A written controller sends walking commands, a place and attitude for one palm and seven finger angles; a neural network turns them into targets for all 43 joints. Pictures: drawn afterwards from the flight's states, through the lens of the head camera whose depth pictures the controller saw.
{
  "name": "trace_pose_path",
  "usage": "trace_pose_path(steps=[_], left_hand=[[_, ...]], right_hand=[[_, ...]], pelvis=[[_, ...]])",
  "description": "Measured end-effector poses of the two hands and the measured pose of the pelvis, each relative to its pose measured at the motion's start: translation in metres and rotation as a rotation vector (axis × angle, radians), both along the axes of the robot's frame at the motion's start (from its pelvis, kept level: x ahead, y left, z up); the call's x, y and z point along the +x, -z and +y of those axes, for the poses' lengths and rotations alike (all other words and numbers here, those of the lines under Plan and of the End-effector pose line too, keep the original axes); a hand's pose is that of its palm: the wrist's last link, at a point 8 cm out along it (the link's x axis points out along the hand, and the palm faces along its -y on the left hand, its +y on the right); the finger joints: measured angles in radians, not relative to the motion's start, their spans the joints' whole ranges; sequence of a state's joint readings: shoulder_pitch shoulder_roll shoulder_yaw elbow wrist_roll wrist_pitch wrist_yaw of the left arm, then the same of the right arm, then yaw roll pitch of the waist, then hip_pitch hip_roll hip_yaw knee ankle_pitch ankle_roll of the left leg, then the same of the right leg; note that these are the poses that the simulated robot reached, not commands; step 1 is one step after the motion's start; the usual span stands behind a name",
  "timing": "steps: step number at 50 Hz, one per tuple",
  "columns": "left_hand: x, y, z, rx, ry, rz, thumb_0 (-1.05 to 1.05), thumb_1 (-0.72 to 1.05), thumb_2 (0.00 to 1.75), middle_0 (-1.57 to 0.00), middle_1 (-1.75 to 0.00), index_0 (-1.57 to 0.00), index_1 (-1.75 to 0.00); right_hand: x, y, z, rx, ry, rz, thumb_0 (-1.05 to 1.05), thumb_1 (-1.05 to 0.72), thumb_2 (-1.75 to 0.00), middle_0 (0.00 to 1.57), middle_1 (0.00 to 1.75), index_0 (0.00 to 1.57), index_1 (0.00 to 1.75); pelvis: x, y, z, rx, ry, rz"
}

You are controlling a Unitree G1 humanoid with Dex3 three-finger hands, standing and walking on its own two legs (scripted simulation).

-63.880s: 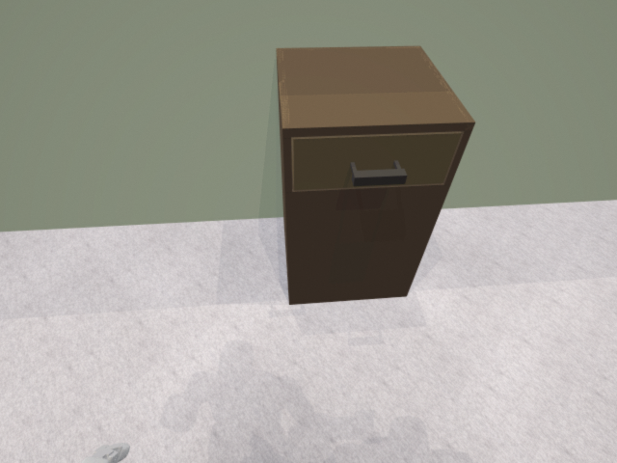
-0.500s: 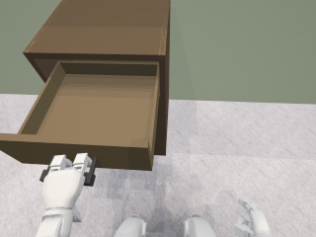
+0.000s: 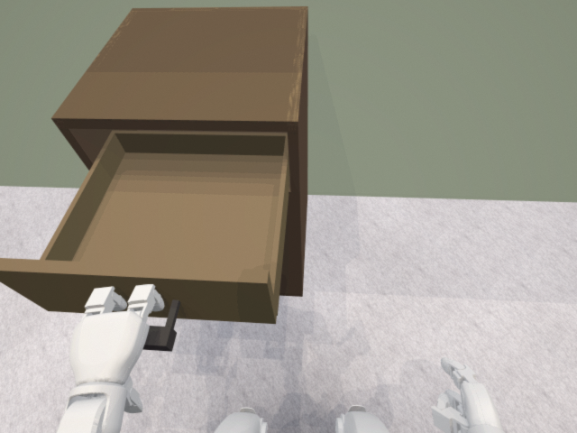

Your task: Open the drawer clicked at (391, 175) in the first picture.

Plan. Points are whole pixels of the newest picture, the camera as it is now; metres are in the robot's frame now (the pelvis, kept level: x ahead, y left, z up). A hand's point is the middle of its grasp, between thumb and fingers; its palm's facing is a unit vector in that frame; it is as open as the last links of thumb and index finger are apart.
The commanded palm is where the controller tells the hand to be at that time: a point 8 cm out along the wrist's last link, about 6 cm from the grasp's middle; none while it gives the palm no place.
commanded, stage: lift the hand off the handle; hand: left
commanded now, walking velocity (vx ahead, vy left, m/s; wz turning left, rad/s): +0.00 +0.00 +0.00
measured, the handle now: (134, 320) +0.27 +0.26 -0.04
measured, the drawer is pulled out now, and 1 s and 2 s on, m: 0.30 0.30 0.30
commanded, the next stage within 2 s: draw the hand back to the body in 1.82 s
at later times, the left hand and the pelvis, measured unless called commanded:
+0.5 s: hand (123, 339) +0.23 +0.24 +0.01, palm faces +0.00 -0.06 -1.00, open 13.3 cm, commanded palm +0.22 +0.24 +0.07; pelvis +0.01 +0.00 +0.02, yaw +0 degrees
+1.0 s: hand (105, 321) +0.24 +0.24 +0.06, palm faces +0.04 -0.06 -1.00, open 13.6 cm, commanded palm +0.22 +0.25 +0.11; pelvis +0.02 +0.00 +0.04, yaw +0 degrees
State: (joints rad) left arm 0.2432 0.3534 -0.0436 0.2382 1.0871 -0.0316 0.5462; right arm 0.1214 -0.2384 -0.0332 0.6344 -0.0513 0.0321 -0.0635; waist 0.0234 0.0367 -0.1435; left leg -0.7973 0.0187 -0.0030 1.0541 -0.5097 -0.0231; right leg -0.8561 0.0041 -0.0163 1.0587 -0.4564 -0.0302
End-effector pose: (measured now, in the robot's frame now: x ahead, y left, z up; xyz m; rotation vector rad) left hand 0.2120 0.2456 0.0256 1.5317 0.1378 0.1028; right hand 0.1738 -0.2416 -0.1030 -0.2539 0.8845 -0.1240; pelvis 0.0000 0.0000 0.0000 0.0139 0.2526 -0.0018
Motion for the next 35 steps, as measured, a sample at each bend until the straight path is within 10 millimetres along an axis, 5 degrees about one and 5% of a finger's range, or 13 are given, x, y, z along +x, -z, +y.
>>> trace_pose_path(steps=[35], left_hand=[[0.0,-0.058,-0.004,-0.025,-0.004,-0.034,0.0,-0.49,0.3,-0.31,-1.2,-0.4,-1.23]], right_hand=[[0.026,-0.036,0.017,0.055,-0.036,-0.056,0.01,-0.9,-0.89,0.2,0.3,0.2,0.3]], pelvis=[[0.016,-0.028,0.003,0.0,0.007,-0.086]])
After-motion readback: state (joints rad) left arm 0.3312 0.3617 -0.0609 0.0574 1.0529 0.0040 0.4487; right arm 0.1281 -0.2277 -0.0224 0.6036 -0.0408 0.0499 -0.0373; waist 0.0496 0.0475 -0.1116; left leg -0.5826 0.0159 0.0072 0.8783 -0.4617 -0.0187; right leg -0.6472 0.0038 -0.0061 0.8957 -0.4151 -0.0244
